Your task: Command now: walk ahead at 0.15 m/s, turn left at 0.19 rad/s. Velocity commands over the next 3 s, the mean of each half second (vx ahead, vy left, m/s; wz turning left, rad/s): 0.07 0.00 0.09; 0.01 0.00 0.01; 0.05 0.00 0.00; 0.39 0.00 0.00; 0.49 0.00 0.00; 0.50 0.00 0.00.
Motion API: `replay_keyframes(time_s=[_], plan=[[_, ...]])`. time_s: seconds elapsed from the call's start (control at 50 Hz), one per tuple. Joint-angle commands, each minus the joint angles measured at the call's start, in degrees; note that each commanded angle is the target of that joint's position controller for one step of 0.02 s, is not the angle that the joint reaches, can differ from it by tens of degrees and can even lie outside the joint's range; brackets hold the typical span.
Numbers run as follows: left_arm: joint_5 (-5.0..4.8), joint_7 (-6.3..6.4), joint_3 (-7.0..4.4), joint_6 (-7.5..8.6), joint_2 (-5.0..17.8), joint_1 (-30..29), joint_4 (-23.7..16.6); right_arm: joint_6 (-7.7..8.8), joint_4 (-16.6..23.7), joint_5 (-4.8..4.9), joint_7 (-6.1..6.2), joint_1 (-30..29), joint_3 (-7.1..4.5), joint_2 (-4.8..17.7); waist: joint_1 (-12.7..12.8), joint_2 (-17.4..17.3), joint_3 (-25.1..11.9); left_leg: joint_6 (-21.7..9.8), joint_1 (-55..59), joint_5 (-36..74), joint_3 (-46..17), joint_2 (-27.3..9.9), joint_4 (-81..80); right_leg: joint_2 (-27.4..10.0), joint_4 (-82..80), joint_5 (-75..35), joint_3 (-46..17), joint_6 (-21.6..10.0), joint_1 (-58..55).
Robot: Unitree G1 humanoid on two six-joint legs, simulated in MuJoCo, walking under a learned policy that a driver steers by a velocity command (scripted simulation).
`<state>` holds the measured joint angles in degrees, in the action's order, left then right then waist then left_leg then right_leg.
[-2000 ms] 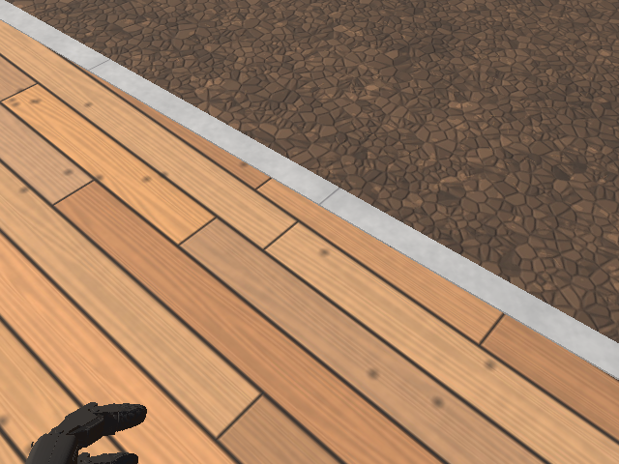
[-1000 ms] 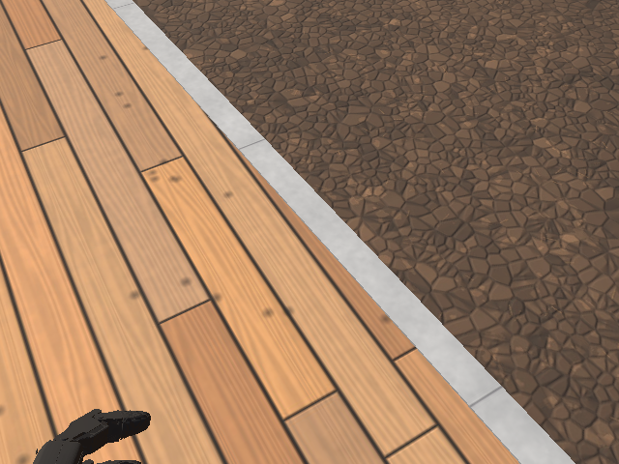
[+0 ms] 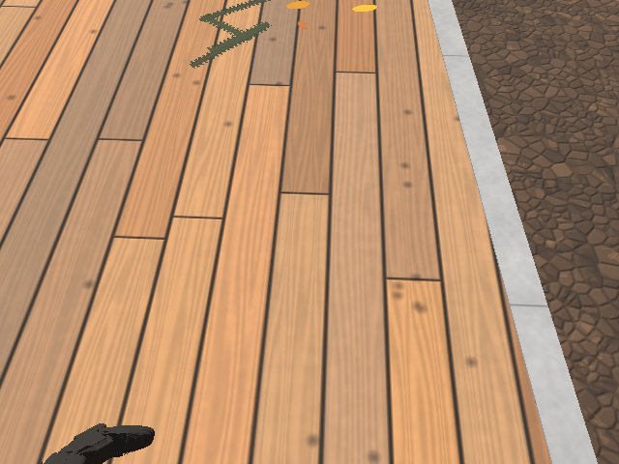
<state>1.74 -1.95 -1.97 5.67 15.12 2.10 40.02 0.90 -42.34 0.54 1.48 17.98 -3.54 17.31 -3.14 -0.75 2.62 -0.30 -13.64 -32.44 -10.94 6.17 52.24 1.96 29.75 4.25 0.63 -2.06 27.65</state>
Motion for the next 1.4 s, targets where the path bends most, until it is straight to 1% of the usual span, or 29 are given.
replay_keyframes(time_s=[0.02, 0.04, 0.06, 0.08, 0.1, 0.12, 0.14, 0.16, 0.18, 0.2, 0.22, 0.24, 0.26, 0.28, 0.3, 0.32, 0.36, 0.4, 0.46, 0.54, 0.72, 0.88, 1.04, 1.18, 1.34, 1.36, 1.38, 1.4], plan=[[-1.35, 0.16, -1.58, -1.53, 6.23, 7.51, -1.59, -1.33, 2.14, 0.69, 0.35, 4.87, -1.74, 8.60, 4.20, 5.45, -15.70, 3.97, -18.47, -2.91, 0.21, -4.58, 20.02, -21.69, -7.80, -10.45, -27.35, -13.13, -30.42], [-0.98, 0.19, -0.72, -2.07, 4.70, 3.96, -1.74, -2.47, 2.72, 0.24, 0.63, 2.11, -1.69, 7.86, 3.23, 4.58, -10.46, 4.41, -18.00, -0.73, 1.69, -6.20, 16.51, -19.45, -10.47, -3.00, -23.74, -11.71, -22.64], [-0.57, 0.32, -0.45, -2.44, 4.41, 1.33, -1.67, -3.39, 2.95, -0.18, 0.87, 1.12, -1.65, 6.81, 1.85, 6.06, -7.40, 4.51, -14.77, 1.30, 2.64, -8.21, 10.93, -17.24, -12.86, 2.41, -20.72, -10.17, -15.93], [-0.22, 0.37, -0.72, -2.86, 5.22, -0.06, -1.36, -3.80, 2.56, -0.27, 1.01, 1.61, -1.18, 4.95, 1.07, 8.05, -5.45, 4.57, -10.56, 2.75, 4.74, -8.36, 4.49, -14.15, -14.62, 3.94, -16.60, -8.78, -10.96], [0.03, 0.51, -0.97, -3.06, 5.75, -0.54, -1.05, -3.68, 1.80, -0.46, 1.15, 2.31, -0.75, 3.37, 0.93, 9.34, -5.37, 4.57, -6.91, 3.67, 6.57, -7.89, -0.34, -12.42, -14.89, 1.51, -13.56, -8.56, -8.78], [0.00, 0.69, -1.11, -3.13, 5.97, -0.15, -0.65, -3.31, 1.25, -0.77, 1.18, 2.57, -0.39, 2.33, 1.15, 9.70, -6.50, 4.38, -4.33, 4.94, 7.26, -7.87, -4.49, -12.00, -14.29, -1.64, -11.95, -8.96, -9.05], [-0.29, 0.89, -1.20, -3.21, 6.19, 0.71, -0.13, -2.94, 0.83, -0.92, 1.06, 2.33, -0.19, 1.96, 1.58, 9.47, -8.08, 4.04, -2.32, 7.85, 7.46, -7.99, -8.23, -12.36, -13.67, -3.42, -11.51, -9.52, -10.24], [-0.70, 1.05, -1.25, -3.37, 6.42, 1.27, 0.30, -2.74, 0.36, -0.88, 0.91, 2.22, -0.24, 2.17, 1.71, 8.78, -9.42, 3.67, -0.18, 11.94, 7.77, -7.92, -11.77, -12.81, -13.21, -2.59, -11.43, -9.84, -11.09], [-1.13, 1.18, -1.17, -3.61, 6.47, 1.04, 0.57, -2.68, -0.19, -0.88, 0.73, 2.28, -0.29, 2.21, 1.32, 8.02, -9.93, 3.15, 2.38, 16.54, 8.28, -7.75, -15.89, -12.81, -12.77, 0.87, -11.06, -9.59, -10.81], [-1.45, 1.25, -0.94, -3.89, 6.19, 0.45, 0.70, -2.64, -0.67, -1.05, 0.50, 2.26, -0.25, 1.93, 0.74, 7.54, -9.57, 2.44, 5.45, 21.19, 9.02, -7.31, -20.49, -12.24, -12.59, 6.55, -10.54, -8.70, -9.23], [-1.50, 1.20, -0.45, -4.02, 5.13, 0.90, 1.10, -2.67, -0.53, -1.58, 0.34, 1.08, -0.22, 2.04, 0.76, 6.88, -8.53, 1.53, 7.69, 23.35, 8.78, -7.35, -23.68, -11.06, -12.79, 13.56, -10.20, -6.74, -7.17], [-1.13, 0.96, 0.15, -3.93, 3.74, 2.26, 1.88, -2.64, 0.47, -2.36, 0.38, -0.75, -0.25, 3.12, 1.27, 5.23, -7.07, 0.19, 8.94, 25.40, 5.59, -9.88, -25.78, -9.73, -12.55, 20.29, -9.72, -3.72, -4.82], [-0.48, 0.67, 0.16, -3.86, 4.03, 3.69, 2.06, -2.72, 1.40, -2.24, 0.65, -2.80, -0.80, 6.26, 3.42, 1.27, -4.51, -1.71, 5.83, 20.58, 2.46, -12.54, -27.18, -6.70, -11.11, 24.24, -7.14, -1.02, -4.07], [-0.39, 0.65, -0.04, -3.96, 4.41, 3.64, 2.05, -2.64, 0.22, -1.74, 0.60, -3.46, -1.17, 6.73, 4.38, -3.36, -2.44, -2.82, -1.32, 9.99, 3.14, -11.02, -27.50, -4.09, -9.49, 21.20, -3.69, 0.67, -7.81], [-0.37, 0.80, -0.03, -4.02, 4.78, 3.01, 2.30, -2.18, 0.34, -1.79, 0.50, -4.22, -0.63, 4.42, 3.67, -3.41, -1.51, -2.32, -3.76, 7.81, 3.71, -10.19, -28.61, -3.90, -7.42, 18.17, -3.35, 1.18, -10.26], [-0.64, 0.96, 0.03, -4.07, 4.34, 3.38, 2.68, -1.68, -0.02, -2.03, 0.47, -4.57, -0.27, 3.25, 3.91, -3.85, -1.48, -1.44, -4.20, 9.90, 3.81, -10.14, -28.97, -3.92, -6.33, 15.64, -3.06, 0.83, -11.33], [-0.73, 1.27, 0.10, -4.15, 4.11, 4.86, 3.75, -0.68, -0.44, -1.70, 0.41, -4.72, -0.15, 2.87, 4.09, -3.68, -2.04, -0.50, -2.58, 17.00, 4.13, -9.95, -27.84, -3.72, -4.79, 10.39, -2.50, 0.24, -11.88], [-0.77, 1.35, 0.15, -4.03, 3.89, 5.32, 4.53, -0.17, -1.16, -1.30, 0.43, -3.67, -0.16, 3.10, 3.79, -2.54, -3.45, -0.42, -0.83, 22.47, 4.38, -9.86, -26.39, -3.72, -3.69, 5.28, -2.12, 0.11, -12.88], [-1.11, 1.45, 0.09, -4.15, 4.08, 5.09, 5.56, -0.15, -1.99, -1.11, 0.50, -3.42, -0.15, 3.17, 3.45, -1.12, -4.37, -0.47, 0.47, 27.05, 4.92, -9.39, -25.24, -3.95, -2.65, -0.01, -2.08, 0.19, -14.25], [-1.38, 1.77, -0.04, -4.63, 4.50, 5.03, 7.21, -0.36, -3.36, -0.95, 0.57, -3.63, -0.08, 2.96, 3.44, 0.10, -4.67, -0.47, 1.48, 30.44, 5.44, -8.93, -24.87, -4.12, -1.96, -3.35, -2.11, 0.31, -15.54], [-1.62, 2.90, -0.35, -5.66, 5.18, 4.70, 11.24, -0.41, -7.80, -0.78, 0.65, -4.47, 0.05, 2.34, 3.71, 0.52, -4.26, -0.34, 2.49, 32.22, 6.61, -8.14, -26.04, -4.28, -2.07, -5.23, -2.19, 0.59, -17.74], [-1.66, 3.47, -0.51, -6.07, 5.14, 4.69, 14.52, -0.49, -12.07, -0.79, 0.84, -4.60, 0.33, 1.98, 3.73, 0.39, -3.02, -0.15, 2.32, 29.26, 7.51, -7.63, -27.67, -4.07, -3.13, -3.21, -2.04, 0.79, -18.20], [-1.67, 3.80, -0.49, -6.19, 4.75, 5.56, 17.20, -0.47, -15.60, -0.82, 1.00, -3.91, 0.84, 1.44, 3.67, 0.53, -1.73, 0.03, 1.47, 25.56, 8.21, -7.24, -28.94, -3.77, -4.21, -0.39, -1.94, 0.94, -17.93], [-1.69, 4.02, -0.36, -6.22, 4.21, 6.86, 18.96, -0.38, -17.93, -0.83, 1.09, -2.69, 1.36, 0.66, 3.62, 0.67, -0.81, 0.15, 0.61, 23.00, 8.70, -6.98, -29.67, -3.56, -4.94, 1.75, -1.97, 0.97, -17.49], [-1.74, 4.19, -0.15, -6.22, 3.47, 8.54, 20.33, -0.25, -19.73, -0.80, 1.16, -0.98, 1.86, -0.28, 3.58, 0.76, -0.15, 0.24, -0.17, 21.36, 9.13, -6.78, -30.12, -3.40, -5.42, 3.19, -2.07, 0.92, -17.05], [-1.76, 4.25, -0.04, -6.29, 2.96, 9.61, 20.98, -0.31, -20.44, -0.72, 1.19, 0.31, 1.99, -0.84, 3.50, 0.77, -1.38, 0.00, 0.19, 15.61, 9.81, -6.18, -30.29, -2.74, -5.56, 9.69, -1.50, 0.79, -17.49], [-2.07, 4.37, -0.28, -6.42, 3.53, 10.06, 21.22, -0.43, -20.56, -0.40, 1.32, 0.72, 1.81, -0.42, 3.45, 0.71, -0.53, -0.78, -0.99, 7.32, 10.30, -5.44, -29.65, -1.82, -4.96, 19.47, -0.92, 0.29, -16.25], [-2.33, 4.46, -0.56, -6.39, 4.18, 10.33, 21.17, -0.45, -20.12, -0.18, 1.46, 0.45, 1.54, 0.42, 3.44, 0.52, 1.24, -1.88, -3.07, -0.95, 9.90, -5.41, -29.16, -1.55, -4.57, 28.84, -1.07, -0.47, -13.84]])
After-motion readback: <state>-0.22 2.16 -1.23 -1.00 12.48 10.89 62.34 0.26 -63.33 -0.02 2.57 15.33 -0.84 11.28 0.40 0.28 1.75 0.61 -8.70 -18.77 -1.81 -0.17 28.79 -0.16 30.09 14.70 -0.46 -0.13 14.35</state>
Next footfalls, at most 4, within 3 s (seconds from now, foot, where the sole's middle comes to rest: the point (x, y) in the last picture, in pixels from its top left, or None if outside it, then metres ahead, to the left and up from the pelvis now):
0.24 left None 0.11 0.14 -0.76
2.08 left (249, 418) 0.55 0.13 -0.76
2.64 right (349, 294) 0.85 -0.11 -0.76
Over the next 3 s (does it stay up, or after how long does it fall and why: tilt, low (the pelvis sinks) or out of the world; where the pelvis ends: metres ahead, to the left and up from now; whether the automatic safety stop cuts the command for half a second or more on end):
stays up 0.87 -0.02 0.03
